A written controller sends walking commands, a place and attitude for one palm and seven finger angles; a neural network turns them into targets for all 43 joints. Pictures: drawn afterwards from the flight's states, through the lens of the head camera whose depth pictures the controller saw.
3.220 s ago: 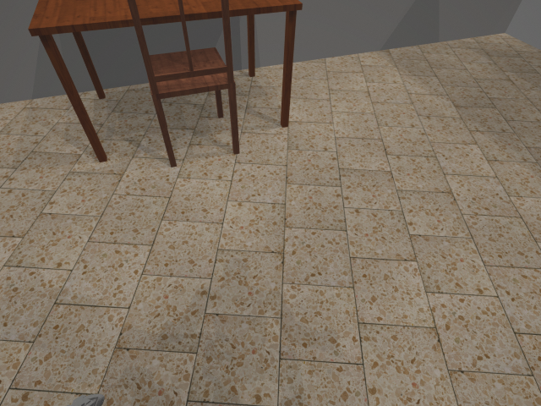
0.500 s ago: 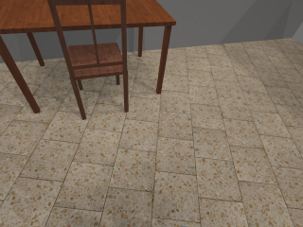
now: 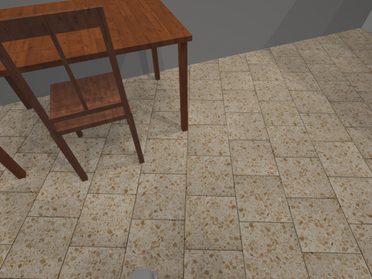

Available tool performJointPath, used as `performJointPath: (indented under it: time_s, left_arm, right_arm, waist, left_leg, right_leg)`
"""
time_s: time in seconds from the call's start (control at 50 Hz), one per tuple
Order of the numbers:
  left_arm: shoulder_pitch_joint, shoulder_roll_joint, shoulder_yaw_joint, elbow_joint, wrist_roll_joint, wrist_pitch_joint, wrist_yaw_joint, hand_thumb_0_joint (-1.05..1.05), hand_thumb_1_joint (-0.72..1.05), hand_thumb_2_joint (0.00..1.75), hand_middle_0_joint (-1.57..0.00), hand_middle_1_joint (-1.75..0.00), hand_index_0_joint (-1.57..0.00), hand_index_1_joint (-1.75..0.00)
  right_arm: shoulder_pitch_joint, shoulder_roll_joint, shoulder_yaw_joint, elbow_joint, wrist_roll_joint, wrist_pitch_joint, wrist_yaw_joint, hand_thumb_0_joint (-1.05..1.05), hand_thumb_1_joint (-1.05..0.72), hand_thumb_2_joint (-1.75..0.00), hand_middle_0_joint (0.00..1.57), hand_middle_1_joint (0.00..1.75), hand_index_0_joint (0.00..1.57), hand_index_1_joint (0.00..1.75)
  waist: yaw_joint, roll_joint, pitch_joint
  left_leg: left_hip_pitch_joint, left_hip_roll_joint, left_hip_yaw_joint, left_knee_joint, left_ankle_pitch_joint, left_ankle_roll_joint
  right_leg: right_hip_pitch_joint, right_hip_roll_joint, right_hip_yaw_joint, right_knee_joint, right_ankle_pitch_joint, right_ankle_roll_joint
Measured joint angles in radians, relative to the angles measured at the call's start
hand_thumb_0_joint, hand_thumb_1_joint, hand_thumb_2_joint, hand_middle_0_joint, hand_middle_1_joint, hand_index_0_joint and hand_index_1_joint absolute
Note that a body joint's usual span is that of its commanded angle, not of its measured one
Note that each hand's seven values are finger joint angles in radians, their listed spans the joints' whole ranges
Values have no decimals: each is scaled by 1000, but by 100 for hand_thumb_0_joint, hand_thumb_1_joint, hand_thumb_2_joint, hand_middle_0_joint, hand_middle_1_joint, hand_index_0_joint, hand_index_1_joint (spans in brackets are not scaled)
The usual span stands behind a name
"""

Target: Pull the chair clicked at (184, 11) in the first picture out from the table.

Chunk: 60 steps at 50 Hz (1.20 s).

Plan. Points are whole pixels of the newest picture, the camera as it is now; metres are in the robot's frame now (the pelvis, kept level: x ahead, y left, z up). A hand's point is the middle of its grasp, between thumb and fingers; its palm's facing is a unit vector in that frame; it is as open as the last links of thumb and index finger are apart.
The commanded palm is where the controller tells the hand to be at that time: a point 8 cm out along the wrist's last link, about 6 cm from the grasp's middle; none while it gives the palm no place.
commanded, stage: walk to a spot facing it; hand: left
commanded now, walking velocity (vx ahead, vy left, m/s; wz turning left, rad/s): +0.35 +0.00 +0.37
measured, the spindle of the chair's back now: (71, 76) +0.86 +0.50 -0.06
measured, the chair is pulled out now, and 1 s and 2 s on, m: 0.00 0.00 0.00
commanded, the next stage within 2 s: turn to face it in 0.18 s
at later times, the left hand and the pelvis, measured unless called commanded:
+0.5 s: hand out of the picture +0.13 +0.24 -0.19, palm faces +0.27 -0.95 -0.16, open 7.4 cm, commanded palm none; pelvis +0.19 +0.07 +0.00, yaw +11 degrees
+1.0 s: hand (107, 225) +0.28 +0.23 -0.15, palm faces +0.33 -0.91 -0.24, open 7.3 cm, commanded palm none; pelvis +0.26 +0.04 +0.01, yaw +19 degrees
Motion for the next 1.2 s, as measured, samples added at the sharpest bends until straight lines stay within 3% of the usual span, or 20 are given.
performJointPath:
  time_s: [0.08,0.16,0.3,0.34,0.36,0.42,0.48,0.56,0.64,0.74,0.86,0.9,0.94,0.98,1.04,1.08,1.2]
  left_arm:
    - [59,-7,-12,28,2,-7,-3,0,94,90,-20,-30,-20,-30]
    - [115,-24,-24,48,3,-17,-3,0,93,90,-20,-30,-20,-30]
    - [190,-37,-35,77,6,-4,-1,1,92,90,-20,-30,-20,-30]
    - [215,-36,-35,84,4,6,-1,1,91,90,-20,-30,-20,-30]
    - [226,-38,-33,87,-2,16,-3,1,91,90,-20,-30,-20,-30]
    - [194,-21,-29,75,-14,52,-1,1,91,90,-20,-30,-20,-30]
    - [131,3,-13,43,-8,63,2,1,91,90,-20,-30,-20,-30]
    - [49,25,6,-24,-3,72,3,1,91,90,-20,-30,-20,-30]
    - [-8,42,14,-68,1,85,6,1,92,90,-19,-30,-20,-30]
    - [-46,46,11,-86,-1,102,9,1,92,90,-19,-30,-20,-30]
    - [-58,25,-8,-97,-9,103,13,1,91,90,-19,-30,-20,-30]
    - [-51,16,-17,-98,-11,89,15,1,91,90,-19,-30,-20,-30]
    - [-40,-5,-28,-89,-6,73,15,1,91,90,-19,-30,-20,-30]
    - [-13,-14,-35,-87,-4,60,9,1,91,90,-20,-30,-20,-30]
    - [34,-24,-30,-74,-5,44,10,0,92,90,-20,-30,-20,-30]
    - [64,-20,-26,-61,-5,33,8,0,93,90,-20,-30,-20,-30]
    - [164,-23,-28,-5,2,16,2,0,93,90,-20,-30,-20,-30]
  right_arm:
    - [-64,-22,-11,-46,-5,4,1,1,-93,-90,20,30,20,30]
    - [-109,-44,-15,-66,-1,11,16,1,-93,-90,19,30,20,30]
    - [-187,-40,3,-97,0,16,33,1,-92,-90,19,30,19,30]
    - [-199,-35,11,-115,-3,5,31,1,-92,-90,19,30,20,30]
    - [-202,-37,14,-127,-7,-5,28,1,-92,-90,19,30,20,30]
    - [-207,-27,26,-143,5,-23,10,1,-91,-90,20,30,20,30]
    - [-186,-12,31,-136,10,-26,-6,0,-91,-90,20,30,20,30]
    - [-160,-28,16,-129,14,-17,-17,-1,-94,-90,20,30,20,30]
    - [-131,-33,17,-118,10,3,-11,-1,-94,-90,20,30,20,30]
    - [-94,-25,17,-113,3,16,-11,0,-92,-90,20,30,20,30]
    - [-67,-25,14,-102,-1,33,-12,1,-91,-90,20,30,20,30]
    - [-56,-28,13,-92,6,35,-11,1,-91,-90,20,30,20,30]
    - [-52,-40,9,-77,12,42,-9,1,-91,-90,20,30,20,30]
    - [-44,-42,6,-68,7,55,-4,1,-91,-90,20,30,20,30]
    - [-35,-49,-3,-60,1,56,10,1,-91,-90,20,30,20,30]
    - [-32,-55,-8,-58,-2,53,15,1,-91,-90,20,30,20,30]
    - [-52,-71,-12,-51,-4,56,21,1,-91,-90,20,30,20,30]
  waist:
    - [6,4,-32]
    - [26,0,-36]
    - [70,-26,18]
    - [76,-40,32]
    - [73,-35,34]
    - [73,-42,59]
    - [69,-46,63]
    - [60,-52,46]
    - [48,-60,17]
    - [24,-57,-6]
    - [0,-31,-7]
    - [2,-23,-10]
    - [1,15,-7]
    - [4,16,-16]
    - [14,17,-23]
    - [19,18,-23]
    - [45,12,-20]
  left_leg:
    - [-97,14,3,-114,78,-19]
    - [-113,17,25,-272,120,-26]
    - [-14,-26,89,-523,84,13]
    - [55,-59,114,-601,97,36]
    - [78,-67,112,-618,114,63]
    - [90,-89,112,-563,21,101]
    - [148,-110,102,-633,29,88]
    - [207,-144,81,-734,65,102]
    - [242,-168,58,-787,77,100]
    - [267,-184,33,-810,72,90]
    - [259,-189,14,-770,39,65]
    - [244,-192,8,-732,17,50]
    - [220,-174,-19,-651,-64,27]
    - [168,-172,-33,-490,-160,9]
    - [91,-145,-39,-275,-114,-4]
    - [56,-118,-43,-206,-60,-15]
    - [14,-57,-39,-228,11,-31]
  right_leg:
    - [94,12,-23,-97,-6,6]
    - [180,14,-53,-149,-36,24]
    - [296,-16,-116,-132,-145,82]
    - [290,-54,-123,-33,-210,105]
    - [249,-76,-119,87,-235,113]
    - [37,-84,30,564,-312,121]
    - [-117,-91,101,720,-243,135]
    - [-223,-117,150,645,-141,152]
    - [-249,-117,171,576,-86,162]
    - [-191,-90,167,445,-112,163]
    - [-52,-41,153,200,-155,139]
    - [21,-32,145,54,-75,117]
    - [43,-10,122,33,-74,67]
    - [64,-12,107,10,-77,43]
    - [109,-16,87,-61,-54,38]
    - [136,-18,72,-100,-42,39]
    - [193,-32,37,-165,-41,49]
